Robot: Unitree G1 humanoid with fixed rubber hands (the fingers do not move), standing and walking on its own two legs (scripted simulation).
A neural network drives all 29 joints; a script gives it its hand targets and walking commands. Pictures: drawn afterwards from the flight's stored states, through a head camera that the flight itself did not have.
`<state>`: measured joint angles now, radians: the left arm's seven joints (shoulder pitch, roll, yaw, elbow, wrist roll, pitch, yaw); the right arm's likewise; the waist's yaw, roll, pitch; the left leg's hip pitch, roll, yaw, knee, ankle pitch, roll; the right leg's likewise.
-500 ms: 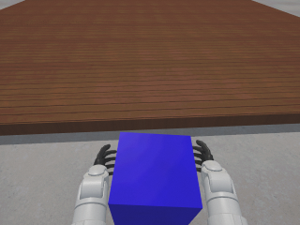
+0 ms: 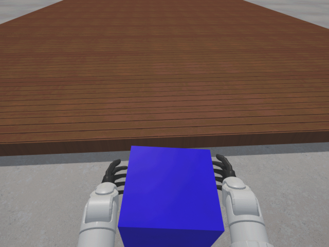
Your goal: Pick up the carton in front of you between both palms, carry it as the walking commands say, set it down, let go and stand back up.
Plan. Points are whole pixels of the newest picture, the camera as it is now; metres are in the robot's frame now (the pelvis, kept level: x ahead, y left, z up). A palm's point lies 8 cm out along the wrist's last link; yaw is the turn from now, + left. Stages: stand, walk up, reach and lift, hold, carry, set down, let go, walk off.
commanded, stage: hold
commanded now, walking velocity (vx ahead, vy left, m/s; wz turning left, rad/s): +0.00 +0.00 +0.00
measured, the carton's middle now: (167, 204) +0.29 +0.00 -0.03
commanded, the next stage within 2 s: carry in 0.80 s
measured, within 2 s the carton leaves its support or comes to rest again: neither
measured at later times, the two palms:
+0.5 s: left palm (108, 188) +0.28 +0.15 +0.05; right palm (228, 183) +0.29 -0.15 +0.06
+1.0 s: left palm (120, 175) +0.31 +0.12 +0.06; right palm (237, 177) +0.30 -0.18 +0.06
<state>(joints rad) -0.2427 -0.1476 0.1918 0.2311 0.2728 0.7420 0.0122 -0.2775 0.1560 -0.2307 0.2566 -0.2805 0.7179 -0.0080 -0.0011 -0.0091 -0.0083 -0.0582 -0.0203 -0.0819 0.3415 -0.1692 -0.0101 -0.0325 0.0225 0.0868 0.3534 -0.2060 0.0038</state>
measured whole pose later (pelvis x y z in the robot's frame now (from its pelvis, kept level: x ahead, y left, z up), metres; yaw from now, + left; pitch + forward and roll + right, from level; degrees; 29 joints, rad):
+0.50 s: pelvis -0.01 +0.00 +0.00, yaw +0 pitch -8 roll +0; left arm -0.31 -0.16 0.24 0.28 0.32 0.77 -0.01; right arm -0.34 0.17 -0.29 0.31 -0.33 0.74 0.01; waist 0.00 -0.01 0.01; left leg -0.06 -0.02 -0.08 0.36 -0.17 -0.01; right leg -0.03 0.02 0.09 0.37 -0.20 0.01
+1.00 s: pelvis +0.02 -0.01 -0.01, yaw -3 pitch +1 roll +0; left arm -0.21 -0.14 0.16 0.05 0.19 0.85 0.04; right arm -0.23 0.14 -0.16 0.05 -0.23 0.85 -0.04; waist 0.01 0.04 -0.12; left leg -0.25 0.03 -0.04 0.53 -0.32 -0.01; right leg -0.24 0.01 -0.04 0.50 -0.30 -0.01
